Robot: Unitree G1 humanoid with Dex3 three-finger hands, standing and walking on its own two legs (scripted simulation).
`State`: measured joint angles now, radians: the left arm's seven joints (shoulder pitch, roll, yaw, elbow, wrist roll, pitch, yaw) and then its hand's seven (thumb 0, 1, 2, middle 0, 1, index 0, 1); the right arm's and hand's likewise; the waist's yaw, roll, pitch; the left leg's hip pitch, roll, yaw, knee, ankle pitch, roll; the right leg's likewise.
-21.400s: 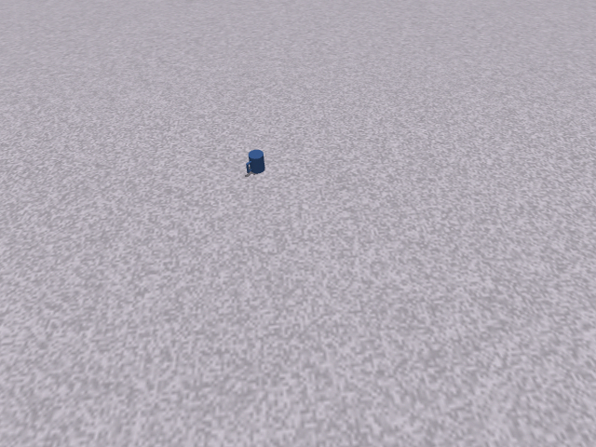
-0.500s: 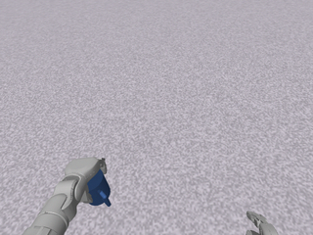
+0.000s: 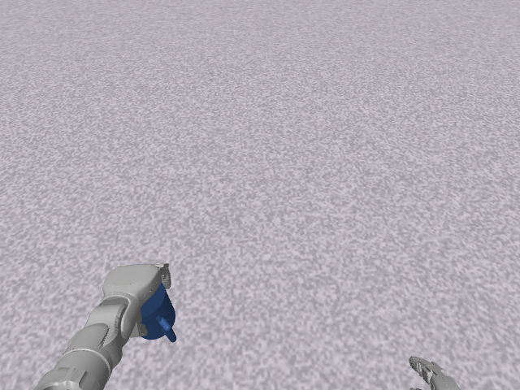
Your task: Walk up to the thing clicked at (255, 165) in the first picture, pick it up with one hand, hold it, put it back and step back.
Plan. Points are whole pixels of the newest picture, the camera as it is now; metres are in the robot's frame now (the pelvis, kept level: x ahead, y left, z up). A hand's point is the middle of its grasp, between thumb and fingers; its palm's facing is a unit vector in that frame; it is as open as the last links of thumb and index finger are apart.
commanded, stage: crouch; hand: left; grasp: from above
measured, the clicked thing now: (154, 314) +0.29 +0.21 -0.13
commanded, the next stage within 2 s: lower in 1.74 s
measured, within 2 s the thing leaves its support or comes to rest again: neither
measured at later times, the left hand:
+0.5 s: hand (165, 306) +0.37 +0.25 -0.33, palm faces -0.45 +0.01 -0.89, open 10.4 cm
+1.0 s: hand (176, 314) +0.41 +0.26 -0.50, palm faces -0.47 -0.03 -0.88, open 10.4 cm
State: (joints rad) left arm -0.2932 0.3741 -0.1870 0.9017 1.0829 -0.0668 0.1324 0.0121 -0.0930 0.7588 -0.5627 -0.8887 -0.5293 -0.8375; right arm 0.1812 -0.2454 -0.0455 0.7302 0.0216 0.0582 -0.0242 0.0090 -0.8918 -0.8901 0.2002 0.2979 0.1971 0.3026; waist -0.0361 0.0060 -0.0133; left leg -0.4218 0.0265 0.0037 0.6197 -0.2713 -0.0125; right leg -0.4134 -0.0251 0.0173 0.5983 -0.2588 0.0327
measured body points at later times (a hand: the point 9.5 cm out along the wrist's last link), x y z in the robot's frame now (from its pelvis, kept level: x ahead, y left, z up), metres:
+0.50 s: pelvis -0.04 +0.01 -0.19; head +0.13 +0.03 +0.23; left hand +0.39 +0.25 -0.28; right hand -0.02 -0.27 -0.31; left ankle +0.03 +0.13 -0.73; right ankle +0.03 -0.14 -0.73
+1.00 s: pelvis -0.05 +0.01 -0.32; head +0.20 +0.05 +0.05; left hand +0.43 +0.26 -0.45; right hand +0.00 -0.28 -0.43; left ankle +0.03 +0.13 -0.73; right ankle +0.03 -0.14 -0.73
